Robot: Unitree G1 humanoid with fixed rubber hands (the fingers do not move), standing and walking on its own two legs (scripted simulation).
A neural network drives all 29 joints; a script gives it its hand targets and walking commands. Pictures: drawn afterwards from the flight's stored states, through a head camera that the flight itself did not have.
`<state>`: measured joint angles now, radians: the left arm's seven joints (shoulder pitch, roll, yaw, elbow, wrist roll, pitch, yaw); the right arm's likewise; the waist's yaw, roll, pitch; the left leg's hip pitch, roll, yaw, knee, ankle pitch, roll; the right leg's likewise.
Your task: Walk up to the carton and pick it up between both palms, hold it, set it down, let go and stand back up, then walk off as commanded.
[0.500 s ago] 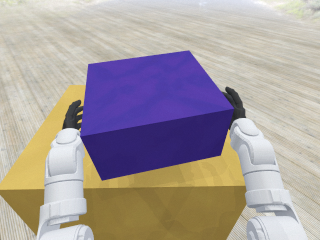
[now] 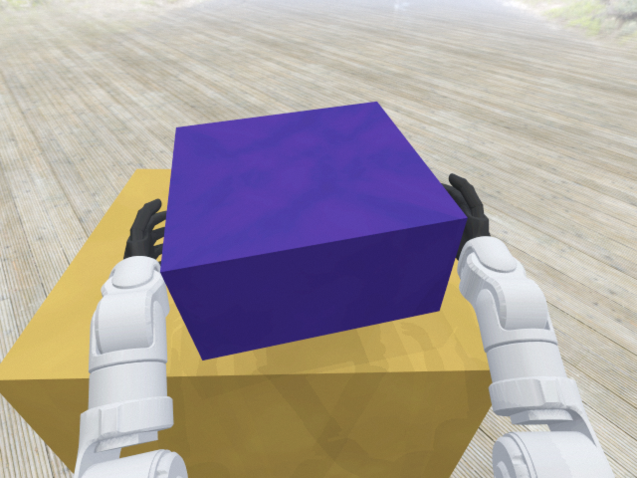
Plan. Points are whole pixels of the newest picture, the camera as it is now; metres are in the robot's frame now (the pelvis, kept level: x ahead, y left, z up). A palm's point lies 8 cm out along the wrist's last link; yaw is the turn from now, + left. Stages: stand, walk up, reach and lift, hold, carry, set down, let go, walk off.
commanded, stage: hold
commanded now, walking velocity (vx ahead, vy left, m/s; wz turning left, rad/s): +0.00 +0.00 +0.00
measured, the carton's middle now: (300, 214) +0.43 +0.01 +0.18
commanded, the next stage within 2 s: none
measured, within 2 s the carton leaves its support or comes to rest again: neither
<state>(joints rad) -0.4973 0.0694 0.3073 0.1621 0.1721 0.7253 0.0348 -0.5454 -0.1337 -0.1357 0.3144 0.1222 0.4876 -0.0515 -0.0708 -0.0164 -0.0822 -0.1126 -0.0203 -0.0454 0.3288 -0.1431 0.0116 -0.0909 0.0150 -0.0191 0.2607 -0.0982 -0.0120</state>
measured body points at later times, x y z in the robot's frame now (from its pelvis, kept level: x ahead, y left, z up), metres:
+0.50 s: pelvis +0.00 +0.00 +0.00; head -0.06 +0.01 +0.45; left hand +0.36 +0.20 +0.17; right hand +0.35 -0.20 +0.19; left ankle +0.03 +0.11 -0.75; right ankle +0.03 -0.12 -0.75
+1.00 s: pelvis +0.00 +0.00 +0.00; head -0.06 +0.01 +0.45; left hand +0.36 +0.20 +0.17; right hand +0.35 -0.20 +0.20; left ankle +0.03 +0.11 -0.75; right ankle +0.03 -0.12 -0.75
